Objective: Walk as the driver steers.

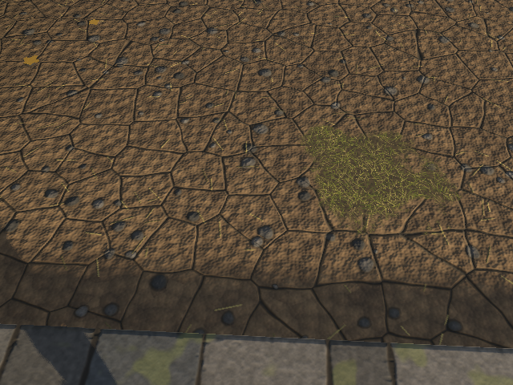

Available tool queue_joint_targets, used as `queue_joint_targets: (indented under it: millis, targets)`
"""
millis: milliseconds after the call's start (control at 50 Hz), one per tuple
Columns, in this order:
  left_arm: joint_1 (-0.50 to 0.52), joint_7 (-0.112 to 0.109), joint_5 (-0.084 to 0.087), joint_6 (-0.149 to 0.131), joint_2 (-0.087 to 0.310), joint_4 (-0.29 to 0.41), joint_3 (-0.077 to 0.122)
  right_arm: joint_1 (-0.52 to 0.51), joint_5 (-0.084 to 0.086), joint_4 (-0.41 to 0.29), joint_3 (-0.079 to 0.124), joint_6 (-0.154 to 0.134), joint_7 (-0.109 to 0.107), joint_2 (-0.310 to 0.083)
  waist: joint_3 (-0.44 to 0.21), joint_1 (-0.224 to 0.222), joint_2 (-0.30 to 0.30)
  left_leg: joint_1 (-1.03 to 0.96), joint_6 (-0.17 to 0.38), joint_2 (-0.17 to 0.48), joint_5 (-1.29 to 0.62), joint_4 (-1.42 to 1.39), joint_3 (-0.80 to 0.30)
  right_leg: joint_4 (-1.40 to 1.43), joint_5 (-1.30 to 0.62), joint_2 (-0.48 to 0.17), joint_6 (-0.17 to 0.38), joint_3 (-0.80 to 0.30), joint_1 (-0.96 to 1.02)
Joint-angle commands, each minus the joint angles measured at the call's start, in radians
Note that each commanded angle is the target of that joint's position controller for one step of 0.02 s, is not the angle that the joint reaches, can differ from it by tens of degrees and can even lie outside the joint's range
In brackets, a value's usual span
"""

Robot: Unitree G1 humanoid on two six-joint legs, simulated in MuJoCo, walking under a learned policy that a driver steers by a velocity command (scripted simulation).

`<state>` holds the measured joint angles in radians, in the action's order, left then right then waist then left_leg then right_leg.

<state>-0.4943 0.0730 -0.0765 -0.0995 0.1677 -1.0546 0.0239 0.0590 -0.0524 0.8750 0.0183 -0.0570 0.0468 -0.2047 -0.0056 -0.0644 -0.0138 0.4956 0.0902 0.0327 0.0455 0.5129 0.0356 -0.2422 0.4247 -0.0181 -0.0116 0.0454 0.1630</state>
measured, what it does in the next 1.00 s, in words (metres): walks ahead, turning right: right foot, then left foot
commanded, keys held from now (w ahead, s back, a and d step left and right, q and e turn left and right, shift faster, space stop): w+e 0.14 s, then e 0.30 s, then no key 0.56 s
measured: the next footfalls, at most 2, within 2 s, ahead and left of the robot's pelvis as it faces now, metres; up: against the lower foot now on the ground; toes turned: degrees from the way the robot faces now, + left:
right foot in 0.54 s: +0.37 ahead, -0.14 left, +0.00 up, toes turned -17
left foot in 0.90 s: +0.36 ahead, +0.11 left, +0.00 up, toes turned -14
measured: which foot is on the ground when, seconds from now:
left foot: down 0.00-0.58, up 0.60-0.88, down 0.90-1.00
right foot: down 0.00-0.00, up 0.02-0.52, down 0.54-1.00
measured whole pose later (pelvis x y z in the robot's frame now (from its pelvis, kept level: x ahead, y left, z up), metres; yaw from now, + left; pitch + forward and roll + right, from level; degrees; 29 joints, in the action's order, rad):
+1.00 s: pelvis +0.30 -0.02 +0.01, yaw -18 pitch +1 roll -1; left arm -0.11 0.07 0.00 -0.08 0.22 -0.85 0.05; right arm 0.32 0.00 0.97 0.04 -0.08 0.06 -0.23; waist 0.03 0.02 0.00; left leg 0.25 -0.02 0.07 0.34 0.56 0.06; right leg -0.48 0.14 0.05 0.03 0.00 -0.37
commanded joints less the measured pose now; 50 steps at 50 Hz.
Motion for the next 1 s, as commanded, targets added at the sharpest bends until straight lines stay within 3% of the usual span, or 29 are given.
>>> queue_joint_targets:
  millis: [20, 40, 60, 80, 100, 120, 160, 200, 240, 280, 360, 460, 500, 540, 560, 580, 600, 620, 640, 660, 680, 740, 820, 880, 900, 920, 940, 960, 1000]
  targets:
    - [-0.151, -0.005, -0.016, -0.025, 0.050, 0.053, 0.005, 0.290, 0.019, 0.012, 0.049, -0.040, -0.011, -0.202, -0.361, 0.127, -0.142, -0.921, 0.262, 0.177, -0.155, 0.072, -0.241, -0.531, -0.503, 0.008, 0.067, -0.008, -0.534]
    - [-0.131, 0.018, -0.016, -0.031, 0.040, 0.066, -0.008, 0.553, 0.002, 0.088, 0.052, -0.035, -0.023, -0.208, -0.476, 0.228, -0.224, -1.144, 0.358, 0.387, 0.043, -0.145, -0.660, -0.794, 0.178, 0.119, 0.042, -0.055, -0.771]
    - [0.102, 0.025, 0.012, -0.025, 0.113, 0.109, 0.029, 0.593, -0.030, 0.133, 0.059, -0.050, -0.034, -0.198, -0.189, 0.272, -0.102, -0.917, 0.201, 0.323, 0.327, -0.243, -0.636, -0.983, 0.135, 0.053, 0.098, -0.179, -0.923]
    - [0.161, 0.002, 0.022, -0.030, 0.129, 0.114, 0.042, 0.429, -0.009, 0.105, 0.063, -0.061, -0.046, -0.191, 0.002, 0.207, -0.097, -0.645, 0.143, 0.312, 0.416, -0.278, -0.496, -1.024, 0.030, -0.018, 0.121, -0.172, -0.946]
    - [0.133, -0.022, 0.009, -0.031, 0.115, 0.110, 0.040, 0.337, 0.000, 0.086, 0.049, -0.057, -0.059, -0.136, 0.004, 0.151, -0.091, -0.505, 0.143, 0.301, 0.343, -0.306, -0.406, -0.990, -0.020, -0.067, 0.140, -0.166, -0.858]
    - [0.136, -0.031, -0.004, -0.029, 0.054, 0.108, 0.025, 0.298, 0.004, 0.080, 0.031, -0.053, -0.066, -0.074, 0.004, 0.119, -0.056, -0.424, 0.142, 0.292, 0.226, -0.327, -0.329, -0.968, -0.085, -0.101, 0.144, -0.173, -0.798]
    - [0.110, -0.029, 0.001, -0.017, -0.009, 0.095, 0.016, 0.261, -0.011, 0.063, 0.015, -0.055, -0.070, 0.001, 0.017, 0.066, -0.017, -0.349, 0.144, 0.270, 0.015, -0.380, -0.201, -0.946, -0.155, -0.116, 0.135, -0.166, -0.736]
    - [0.124, -0.005, 0.021, -0.012, 0.005, 0.097, 0.021, 0.235, -0.017, 0.044, 0.026, -0.074, -0.066, -0.019, 0.020, 0.045, -0.034, -0.330, 0.155, 0.242, -0.285, -0.383, -0.051, -0.910, -0.200, -0.110, 0.109, -0.133, -0.741]
    - [0.184, 0.015, 0.027, -0.011, 0.024, 0.128, 0.023, 0.213, -0.036, 0.029, 0.033, -0.088, -0.065, -0.035, 0.007, 0.030, -0.035, -0.305, 0.152, 0.228, -0.551, -0.361, 0.069, -0.833, -0.296, -0.115, 0.065, -0.091, -0.753]
    - [0.262, 0.018, 0.031, -0.002, 0.033, 0.171, 0.019, 0.234, -0.034, 0.032, 0.043, -0.096, -0.066, -0.073, -0.003, 0.033, -0.034, -0.314, 0.148, 0.215, -0.684, -0.345, 0.135, -0.685, -0.383, -0.115, 0.028, -0.055, -0.750]
    - [0.311, 0.014, 0.031, 0.025, 0.079, 0.202, 0.023, 0.280, -0.022, 0.041, 0.071, -0.105, -0.056, -0.141, 0.011, 0.034, -0.048, -0.425, 0.141, 0.235, -0.777, -0.315, 0.170, -0.512, -0.473, -0.089, 0.022, -0.046, -0.765]
    - [0.374, 0.000, 0.035, 0.031, 0.112, 0.216, 0.036, 0.298, -0.012, 0.044, 0.098, -0.079, -0.056, -0.158, 0.022, 0.050, -0.039, -0.616, 0.116, 0.263, -0.719, -0.252, 0.190, -0.370, -0.403, -0.063, 0.043, -0.036, -0.780]
    - [0.401, -0.015, 0.041, 0.022, 0.133, 0.223, 0.045, 0.298, -0.002, 0.043, 0.108, -0.065, -0.058, -0.165, 0.009, 0.056, -0.048, -0.654, 0.091, 0.254, -0.737, -0.196, 0.193, -0.312, -0.367, -0.023, 0.062, -0.015, -0.735]
    - [0.377, -0.036, 0.060, -0.001, 0.179, 0.216, 0.064, 0.294, 0.022, 0.037, 0.105, -0.052, -0.049, -0.154, -0.052, 0.030, 0.005, -0.623, 0.026, 0.185, -0.718, -0.058, 0.220, -0.164, -0.609, 0.039, 0.128, 0.016, -0.560]
    - [0.347, -0.058, 0.064, -0.012, 0.253, 0.227, 0.082, 0.350, 0.017, 0.013, 0.093, -0.044, -0.040, -0.115, -0.224, 0.070, 0.089, -0.484, -0.055, 0.103, -0.480, 0.083, 0.249, -0.263, -1.026, -0.040, 0.261, -0.092, -0.265]
    - [0.162, -0.077, 0.060, -0.005, 0.322, 0.205, 0.096, 0.355, 0.000, -0.049, 0.055, -0.044, -0.034, -0.046, -0.434, 0.016, 0.243, -0.174, -0.145, -0.004, 0.212, 0.306, 0.204, -0.210, -1.168, -0.287, 0.484, -0.441, 0.123]
    - [0.012, -0.084, 0.039, -0.004, 0.301, 0.149, 0.097, 0.179, -0.007, -0.086, 0.071, -0.031, -0.013, -0.124, -0.445, -0.074, 0.130, -0.012, -0.149, -0.062, 0.738, 0.488, 0.041, -0.112, -1.046, -0.357, 0.477, -0.594, 0.197]
    - [0.050, -0.089, 0.031, -0.028, 0.332, 0.128, 0.124, 0.116, -0.011, -0.100, 0.063, -0.018, -0.001, -0.102, -0.271, -0.051, 0.069, 0.073, -0.123, 0.012, 0.737, 0.564, -0.071, -0.092, -0.890, -0.316, 0.386, -0.500, 0.053]
    - [0.189, -0.092, 0.065, -0.029, 0.294, 0.164, 0.124, 0.145, -0.015, -0.075, 0.072, -0.013, -0.016, -0.145, -0.169, 0.003, 0.070, 0.071, -0.123, 0.063, 0.710, 0.566, -0.078, -0.060, -0.821, -0.276, 0.340, -0.406, -0.103]
    - [0.299, -0.091, 0.093, -0.026, 0.232, 0.203, 0.101, 0.216, -0.021, -0.050, 0.077, -0.015, -0.039, -0.155, -0.137, 0.070, 0.080, 0.004, -0.132, 0.085, 0.680, 0.518, -0.076, -0.024, -0.763, -0.248, 0.324, -0.359, -0.230]
    - [0.329, -0.088, 0.103, -0.024, 0.202, 0.218, 0.091, 0.224, -0.018, -0.042, 0.065, -0.020, -0.049, -0.115, -0.089, 0.085, 0.094, -0.063, -0.142, 0.088, 0.609, 0.496, -0.067, 0.012, -0.727, -0.217, 0.303, -0.312, -0.364]
    - [0.391, -0.065, 0.066, -0.021, 0.227, 0.261, 0.097, 0.333, 0.013, 0.008, 0.059, -0.011, -0.031, -0.086, -0.099, 0.139, 0.062, -0.236, -0.168, 0.038, 0.381, 0.536, -0.019, 0.036, -0.667, -0.140, 0.261, -0.163, -0.567]
    - [0.406, -0.033, 0.092, -0.041, 0.210, 0.272, 0.088, 0.330, 0.012, 0.028, 0.060, 0.006, -0.011, -0.123, -0.077, 0.117, 0.072, -0.258, -0.220, 0.090, 0.339, 0.314, -0.029, -0.023, -0.380, -0.145, 0.210, -0.200, -0.556]
    - [0.389, 0.007, 0.103, -0.015, 0.191, 0.248, 0.071, 0.309, 0.035, 0.042, 0.055, -0.005, -0.011, -0.123, -0.034, 0.107, 0.045, -0.307, -0.182, 0.071, 0.179, 0.032, 0.014, -0.076, -0.070, -0.162, 0.188, -0.295, -0.554]
    - [0.366, 0.020, 0.103, -0.002, 0.158, 0.234, 0.055, 0.295, 0.042, 0.033, 0.050, -0.014, -0.011, -0.120, -0.040, 0.107, 0.037, -0.330, -0.147, 0.075, 0.128, -0.031, 0.007, -0.086, -0.009, -0.154, 0.164, -0.323, -0.551]
    - [0.319, 0.024, 0.099, 0.007, 0.126, 0.231, 0.041, 0.253, 0.053, 0.006, 0.038, -0.029, -0.009, -0.123, -0.051, 0.073, 0.007, -0.304, -0.063, 0.125, 0.125, -0.086, -0.054, -0.111, 0.054, -0.103, 0.111, -0.297, -0.519]
    - [0.295, 0.008, 0.086, 0.010, 0.173, 0.256, 0.061, 0.160, 0.062, -0.002, 0.041, -0.043, 0.007, -0.166, -0.002, -0.010, -0.045, -0.143, 0.029, 0.131, 0.330, -0.131, -0.109, -0.124, 0.020, -0.008, 0.062, -0.152, -0.456]
    - [0.368, -0.005, 0.075, 0.012, 0.214, 0.270, 0.070, 0.143, 0.060, 0.011, 0.050, -0.048, 0.022, -0.183, 0.007, 0.008, -0.023, -0.035, 0.025, 0.107, 0.498, -0.172, -0.091, -0.152, -0.066, -0.005, 0.048, -0.116, -0.357]
    - [0.381, -0.017, 0.079, 0.013, 0.204, 0.265, 0.068, 0.105, 0.064, 0.001, 0.045, -0.057, 0.033, -0.159, -0.015, 0.005, -0.014, -0.048, -0.010, 0.101, 0.408, -0.180, -0.083, -0.160, -0.156, -0.011, 0.061, -0.119, -0.299]
Keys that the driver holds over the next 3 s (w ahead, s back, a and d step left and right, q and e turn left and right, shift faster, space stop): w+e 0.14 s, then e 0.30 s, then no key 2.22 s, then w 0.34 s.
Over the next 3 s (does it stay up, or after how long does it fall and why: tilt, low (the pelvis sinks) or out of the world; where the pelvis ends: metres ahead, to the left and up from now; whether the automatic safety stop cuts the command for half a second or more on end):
stays up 0.41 -0.07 0.01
